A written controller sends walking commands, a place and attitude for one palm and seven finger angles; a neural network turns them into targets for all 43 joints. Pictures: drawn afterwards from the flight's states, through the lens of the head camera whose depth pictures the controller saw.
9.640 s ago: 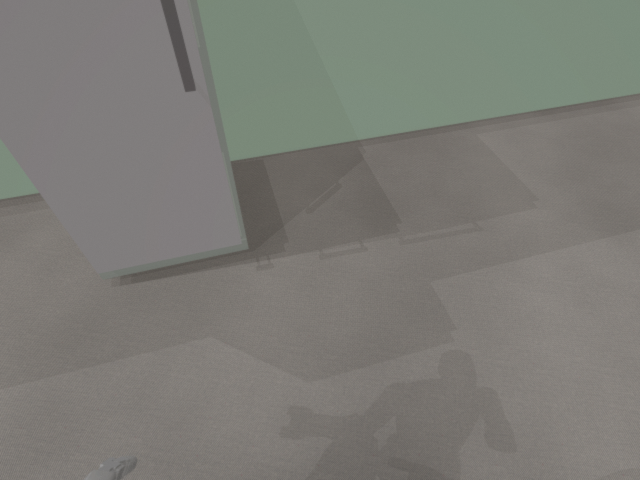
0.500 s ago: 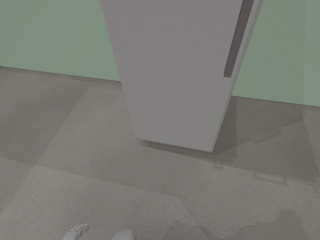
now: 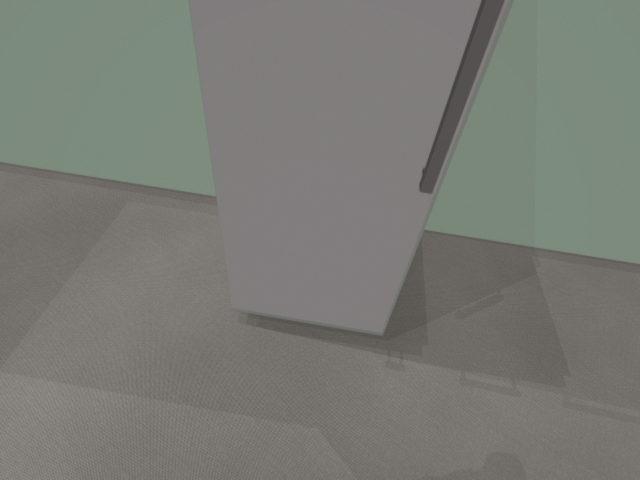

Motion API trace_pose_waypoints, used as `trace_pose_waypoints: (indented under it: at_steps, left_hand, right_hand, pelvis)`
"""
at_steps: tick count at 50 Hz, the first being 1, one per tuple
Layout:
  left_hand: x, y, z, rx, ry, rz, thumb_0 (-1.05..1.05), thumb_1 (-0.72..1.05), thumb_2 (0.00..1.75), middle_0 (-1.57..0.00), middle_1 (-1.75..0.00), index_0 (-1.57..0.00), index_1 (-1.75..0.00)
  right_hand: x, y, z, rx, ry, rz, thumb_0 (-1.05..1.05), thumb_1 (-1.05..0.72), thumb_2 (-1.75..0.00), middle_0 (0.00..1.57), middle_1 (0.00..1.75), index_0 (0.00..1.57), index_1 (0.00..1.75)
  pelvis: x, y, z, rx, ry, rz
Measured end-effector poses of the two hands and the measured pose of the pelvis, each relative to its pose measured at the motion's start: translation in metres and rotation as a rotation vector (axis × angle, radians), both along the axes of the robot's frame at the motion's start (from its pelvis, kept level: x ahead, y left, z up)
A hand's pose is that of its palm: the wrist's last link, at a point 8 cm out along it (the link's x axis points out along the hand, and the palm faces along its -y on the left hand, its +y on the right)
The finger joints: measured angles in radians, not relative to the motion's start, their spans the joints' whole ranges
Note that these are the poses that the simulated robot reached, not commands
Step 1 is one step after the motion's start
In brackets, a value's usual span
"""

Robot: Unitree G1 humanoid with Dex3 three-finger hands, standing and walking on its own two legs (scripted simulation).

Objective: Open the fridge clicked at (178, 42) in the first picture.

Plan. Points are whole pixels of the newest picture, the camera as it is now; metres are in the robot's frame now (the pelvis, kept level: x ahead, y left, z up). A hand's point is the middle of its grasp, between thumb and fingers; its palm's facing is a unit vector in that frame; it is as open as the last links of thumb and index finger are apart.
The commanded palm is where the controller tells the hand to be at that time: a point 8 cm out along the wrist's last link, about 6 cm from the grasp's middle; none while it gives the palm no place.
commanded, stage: take the last steps up to it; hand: right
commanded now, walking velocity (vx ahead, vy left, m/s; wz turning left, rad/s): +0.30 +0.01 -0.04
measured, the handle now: (456, 90) +0.71 -0.18 +0.19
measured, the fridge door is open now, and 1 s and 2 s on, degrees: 0 0 0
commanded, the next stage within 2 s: come to a stop and stand still in 0.62 s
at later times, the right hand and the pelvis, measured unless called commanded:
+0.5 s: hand out of the picture +0.13 -0.25 -0.19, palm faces +0.05 +0.99 -0.15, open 7.4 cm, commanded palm none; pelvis +0.12 -0.07 +0.00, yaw +1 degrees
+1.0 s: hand (431, 382) +0.34 -0.19 -0.18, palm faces +0.01 +0.98 -0.22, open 7.2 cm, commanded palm none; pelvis +0.23 -0.02 -0.02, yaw +0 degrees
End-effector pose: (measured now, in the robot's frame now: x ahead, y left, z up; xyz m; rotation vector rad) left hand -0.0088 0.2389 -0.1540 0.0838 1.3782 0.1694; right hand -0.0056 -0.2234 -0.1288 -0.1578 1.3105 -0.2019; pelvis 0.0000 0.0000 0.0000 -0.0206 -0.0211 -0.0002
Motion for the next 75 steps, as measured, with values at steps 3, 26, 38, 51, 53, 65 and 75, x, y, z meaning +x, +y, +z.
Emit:
trace_pose_waypoints:
  at_steps: [3,26,38,51,53,65,75]
  left_hand:
    - [0.006,-0.001,0.002,0.011,0.032,-0.014,0.01,0.91,0.89,-0.2,-0.3,-0.2,-0.3]
    - [0.143,-0.084,0.021,0.086,-0.088,-0.009,-0.01,0.94,0.89,-0.2,-0.3,-0.2,-0.3]
    - [0.109,-0.083,-0.008,-0.039,0.212,0.134,0.0,0.91,0.89,-0.2,-0.3,-0.2,-0.3]
    - [0.236,-0.034,-0.015,0.02,0.055,0.027,0.01,0.91,0.89,-0.2,-0.3,-0.2,-0.3]
    - [0.256,-0.033,-0.011,0.039,-0.001,0.0,0.0,0.91,0.89,-0.2,-0.3,-0.2,-0.3]
    - [0.314,-0.079,0.013,0.085,-0.334,-0.067,0.0,0.91,0.89,-0.2,-0.3,-0.2,-0.3]
    - [0.287,-0.125,0.0,0.004,-0.267,-0.07,0.0,0.92,0.89,-0.2,-0.3,-0.2,-0.3]
  right_hand:
    - [-0.024,0.004,-0.004,0.024,0.073,-0.042,0.01,-0.91,-0.9,0.2,0.29,0.2,0.3]
    - [0.149,-0.078,-0.026,0.073,0.026,0.007,0.01,-0.91,-0.9,0.2,0.29,0.2,0.29]
    - [0.351,-0.038,-0.013,0.009,-0.211,0.179,0.0,-0.91,-0.9,0.19,0.29,0.2,0.29]
    - [0.337,-0.018,-0.017,0.004,-0.143,0.079,-0.02,-0.93,-0.89,0.2,0.3,0.21,0.3]
    - [0.328,-0.029,-0.019,-0.003,-0.132,0.066,-0.02,-0.93,-0.89,0.2,0.3,0.21,0.3]
    - [0.258,-0.113,-0.023,-0.059,-0.06,0.031,0.0,-0.91,-0.9,0.2,0.29,0.2,0.3]
    - [0.21,-0.123,-0.01,-0.037,0.007,0.029,0.01,-0.91,-0.9,0.2,0.29,0.2,0.3]
  pelvis:
    - [0.01,-0.004,0.0,0.009,0.007,-0.014]
    - [0.131,-0.071,-0.002,0.033,0.002,0.018]
    - [0.212,-0.033,-0.02,0.013,-0.009,0.03]
    - [0.231,-0.023,-0.017,0.016,0.004,0.008]
    - [0.228,-0.028,-0.018,0.017,0.007,0.008]
    - [0.214,-0.083,-0.024,0.022,-0.028,0.032]
    - [0.203,-0.11,-0.015,0.023,-0.008,0.027]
